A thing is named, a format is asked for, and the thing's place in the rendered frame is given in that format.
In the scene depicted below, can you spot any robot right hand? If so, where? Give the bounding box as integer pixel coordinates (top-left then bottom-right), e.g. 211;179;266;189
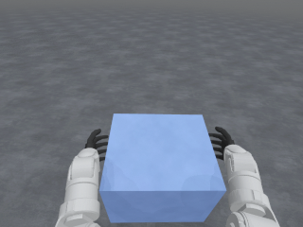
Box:
208;127;235;161

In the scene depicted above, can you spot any right robot upper arm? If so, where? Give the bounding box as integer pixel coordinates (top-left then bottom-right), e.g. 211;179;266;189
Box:
225;211;279;227

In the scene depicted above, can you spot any robot left hand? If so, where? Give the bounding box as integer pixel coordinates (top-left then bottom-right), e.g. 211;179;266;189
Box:
85;129;109;161

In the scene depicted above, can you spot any carton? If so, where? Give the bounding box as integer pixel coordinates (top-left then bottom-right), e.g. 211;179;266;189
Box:
99;113;226;223

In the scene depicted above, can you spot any right robot forearm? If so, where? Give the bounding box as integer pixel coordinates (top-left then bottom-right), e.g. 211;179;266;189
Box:
223;145;280;227

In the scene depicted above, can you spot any left robot forearm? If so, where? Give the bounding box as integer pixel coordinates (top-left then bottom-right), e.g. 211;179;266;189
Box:
55;148;100;227

